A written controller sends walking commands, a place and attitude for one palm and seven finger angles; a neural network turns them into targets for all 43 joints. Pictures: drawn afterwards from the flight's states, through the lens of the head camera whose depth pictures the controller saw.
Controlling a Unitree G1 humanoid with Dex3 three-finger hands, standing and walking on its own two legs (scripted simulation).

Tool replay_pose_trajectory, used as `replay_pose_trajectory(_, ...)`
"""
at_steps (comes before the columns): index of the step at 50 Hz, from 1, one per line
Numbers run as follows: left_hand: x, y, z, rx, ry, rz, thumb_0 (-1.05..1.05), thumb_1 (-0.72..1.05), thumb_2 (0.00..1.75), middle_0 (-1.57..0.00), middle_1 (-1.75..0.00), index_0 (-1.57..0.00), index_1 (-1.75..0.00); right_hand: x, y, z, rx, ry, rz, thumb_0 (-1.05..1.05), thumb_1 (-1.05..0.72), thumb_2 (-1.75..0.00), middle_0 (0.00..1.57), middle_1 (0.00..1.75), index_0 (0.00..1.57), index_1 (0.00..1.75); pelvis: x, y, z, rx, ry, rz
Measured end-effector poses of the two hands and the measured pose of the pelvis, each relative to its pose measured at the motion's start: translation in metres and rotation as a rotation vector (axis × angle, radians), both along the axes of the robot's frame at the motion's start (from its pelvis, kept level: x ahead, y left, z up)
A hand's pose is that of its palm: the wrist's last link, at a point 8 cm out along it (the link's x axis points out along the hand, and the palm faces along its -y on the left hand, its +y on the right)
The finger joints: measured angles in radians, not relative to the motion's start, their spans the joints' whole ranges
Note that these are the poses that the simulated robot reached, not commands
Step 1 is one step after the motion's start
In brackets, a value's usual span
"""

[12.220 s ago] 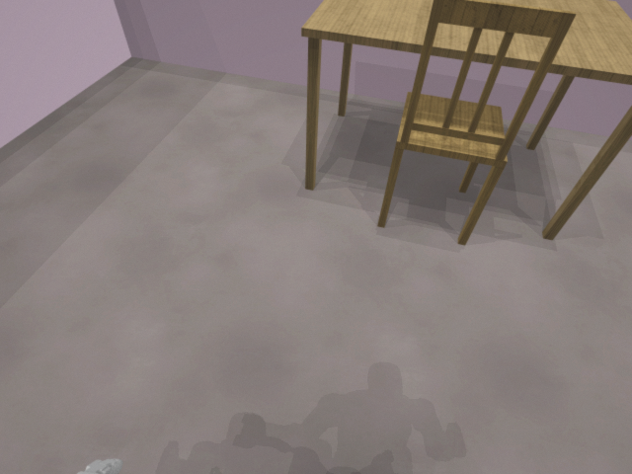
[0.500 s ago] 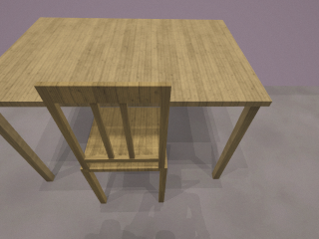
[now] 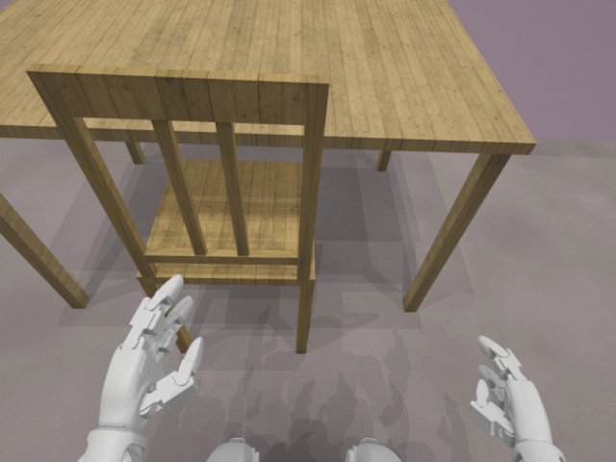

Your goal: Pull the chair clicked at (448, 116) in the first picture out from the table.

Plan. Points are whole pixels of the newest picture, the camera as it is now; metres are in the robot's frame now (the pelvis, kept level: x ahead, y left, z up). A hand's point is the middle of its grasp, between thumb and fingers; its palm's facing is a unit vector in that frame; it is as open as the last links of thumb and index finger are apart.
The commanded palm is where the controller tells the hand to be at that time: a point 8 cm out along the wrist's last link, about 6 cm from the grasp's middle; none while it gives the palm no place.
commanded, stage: raise the hand toward the chair's back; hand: left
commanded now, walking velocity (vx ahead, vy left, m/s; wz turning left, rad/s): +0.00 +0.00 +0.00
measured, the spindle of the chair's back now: (184, 197) +0.51 +0.24 +0.00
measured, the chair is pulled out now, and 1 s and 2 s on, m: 0.00 0.00 0.00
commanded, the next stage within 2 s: aim the fingers beside a spindle in 1.74 s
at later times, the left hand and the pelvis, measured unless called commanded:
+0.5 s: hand (154, 370) +0.22 +0.20 +0.02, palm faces +0.07 -1.00 -0.05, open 13.1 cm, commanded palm +0.19 +0.25 +0.03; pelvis +0.00 +0.00 -0.02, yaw +1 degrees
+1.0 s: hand (133, 357) +0.23 +0.22 +0.03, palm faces +0.06 -1.00 -0.06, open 16.6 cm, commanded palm +0.21 +0.28 +0.04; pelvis +0.01 +0.02 -0.01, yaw +2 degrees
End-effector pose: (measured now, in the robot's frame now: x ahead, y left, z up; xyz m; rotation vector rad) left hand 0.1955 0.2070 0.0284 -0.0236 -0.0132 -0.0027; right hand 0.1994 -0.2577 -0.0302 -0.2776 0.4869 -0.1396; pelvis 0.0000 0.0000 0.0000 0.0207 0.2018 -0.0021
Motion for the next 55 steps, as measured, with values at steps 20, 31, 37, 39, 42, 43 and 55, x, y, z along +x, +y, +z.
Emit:
replay_pose_trajectory(20,0.000,0.031,-0.013,0.055,0.128,0.013,0.01,0.21,0.60,-0.13,-0.19,-0.14,-0.19,-0.041,0.039,-0.086,0.121,0.220,-0.011,0.01,-0.90,-0.90,0.20,0.30,0.21,0.30,-0.011,-0.009,-0.030,-0.050,0.074,0.038)
replay_pose_trajectory(31,0.001,0.046,-0.003,0.079,0.085,0.053,0.00,-0.04,0.49,-0.10,-0.15,-0.11,-0.15,-0.058,0.014,-0.068,0.020,0.256,-0.080,0.01,-0.90,-0.90,0.20,0.30,0.20,0.30,-0.002,0.007,-0.019,-0.049,0.080,0.031)
replay_pose_trajectory(37,0.003,0.054,-0.002,0.073,0.070,0.057,0.00,-0.18,0.43,-0.09,-0.13,-0.10,-0.13,-0.033,0.021,-0.055,0.000,0.194,-0.050,0.01,-0.90,-0.90,0.20,0.30,0.20,0.30,0.001,0.012,-0.018,-0.055,0.079,0.034)
replay_pose_trajectory(39,0.005,0.056,0.001,0.073,0.060,0.062,0.00,-0.23,0.41,-0.08,-0.13,-0.09,-0.12,-0.024,0.028,-0.051,0.005,0.174,-0.031,0.01,-0.90,-0.90,0.20,0.30,0.20,0.30,0.002,0.014,-0.017,-0.058,0.078,0.036)
replay_pose_trajectory(42,0.006,0.059,0.004,0.073,0.052,0.062,-0.01,-0.30,0.38,-0.08,-0.11,-0.08,-0.11,-0.013,0.039,-0.048,0.018,0.151,-0.001,0.01,-0.90,-0.90,0.20,0.30,0.20,0.30,0.003,0.016,-0.016,-0.061,0.076,0.038)
replay_pose_trajectory(43,0.007,0.060,0.004,0.073,0.053,0.061,-0.01,-0.32,0.37,-0.07,-0.11,-0.08,-0.10,-0.010,0.042,-0.047,0.024,0.146,0.009,0.01,-0.90,-0.90,0.20,0.30,0.20,0.30,0.004,0.016,-0.016,-0.062,0.076,0.039)
replay_pose_trajectory(55,0.016,0.069,0.011,0.085,0.061,0.068,-0.01,-0.48,0.30,-0.06,-0.09,-0.07,-0.08,-0.007,0.061,-0.048,0.057,0.166,0.049,0.01,-0.90,-0.90,0.20,0.30,0.21,0.30,0.008,0.018,-0.012,-0.068,0.070,0.044)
